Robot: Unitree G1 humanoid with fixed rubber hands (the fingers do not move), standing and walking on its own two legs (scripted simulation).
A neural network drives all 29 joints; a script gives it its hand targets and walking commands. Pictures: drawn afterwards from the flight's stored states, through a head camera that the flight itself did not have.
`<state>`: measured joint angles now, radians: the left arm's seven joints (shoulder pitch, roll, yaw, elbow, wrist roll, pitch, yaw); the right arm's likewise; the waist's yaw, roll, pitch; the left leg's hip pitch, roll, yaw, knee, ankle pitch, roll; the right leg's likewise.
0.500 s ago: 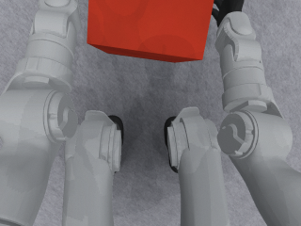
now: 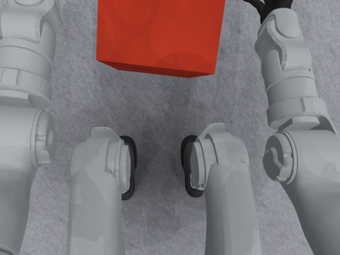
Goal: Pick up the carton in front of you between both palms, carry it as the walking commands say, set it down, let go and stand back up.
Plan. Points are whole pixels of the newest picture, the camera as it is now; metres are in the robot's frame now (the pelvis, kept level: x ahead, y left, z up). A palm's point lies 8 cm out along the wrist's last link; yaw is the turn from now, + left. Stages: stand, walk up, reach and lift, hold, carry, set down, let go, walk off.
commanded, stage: set down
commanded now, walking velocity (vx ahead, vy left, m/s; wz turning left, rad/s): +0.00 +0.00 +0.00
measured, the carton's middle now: (159, 25) +0.53 +0.00 -0.26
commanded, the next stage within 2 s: let go in 0.84 s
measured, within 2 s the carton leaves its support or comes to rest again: neither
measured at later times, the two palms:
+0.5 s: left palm out of the picture +0.57 +0.20 +0.02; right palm out of the picture +0.53 -0.20 +0.02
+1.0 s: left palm out of the picture +0.55 +0.21 +0.16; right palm out of the picture +0.52 -0.19 +0.15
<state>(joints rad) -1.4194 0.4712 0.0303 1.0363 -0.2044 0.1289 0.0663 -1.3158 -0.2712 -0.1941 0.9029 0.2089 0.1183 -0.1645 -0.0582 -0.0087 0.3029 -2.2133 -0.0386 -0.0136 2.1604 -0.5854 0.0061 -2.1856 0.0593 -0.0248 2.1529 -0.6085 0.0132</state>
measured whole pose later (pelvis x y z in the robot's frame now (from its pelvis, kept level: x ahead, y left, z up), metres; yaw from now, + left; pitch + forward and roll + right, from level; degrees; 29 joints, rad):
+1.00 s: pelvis +0.04 +0.00 +0.26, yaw +2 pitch +45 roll +0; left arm -1.08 0.32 0.29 0.90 0.08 0.16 -0.02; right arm -0.94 -0.16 -0.32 0.73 -0.05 0.14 -0.04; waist -0.05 0.02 -0.07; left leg -1.56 -0.06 -0.05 1.10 -0.32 0.00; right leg -1.54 0.04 0.02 1.11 -0.35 0.00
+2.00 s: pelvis +0.12 +0.00 +0.39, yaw +2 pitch -5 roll +0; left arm 0.22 0.21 0.05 0.43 0.01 0.13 -0.08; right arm 0.22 -0.20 -0.05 0.41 -0.03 0.14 0.07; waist 0.00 0.01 0.12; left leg -0.09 -0.03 -0.04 0.43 -0.26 0.01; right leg -0.08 0.03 0.04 0.43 -0.27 -0.02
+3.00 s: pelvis +0.14 -0.01 +0.39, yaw +3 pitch -1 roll +0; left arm 0.17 0.35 0.03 0.87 0.04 0.00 0.02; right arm 0.15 -0.35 -0.03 0.88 -0.03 0.00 -0.03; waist 0.00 0.01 0.01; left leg -0.16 -0.01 -0.05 0.45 -0.28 -0.01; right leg -0.13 0.04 0.01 0.43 -0.29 -0.03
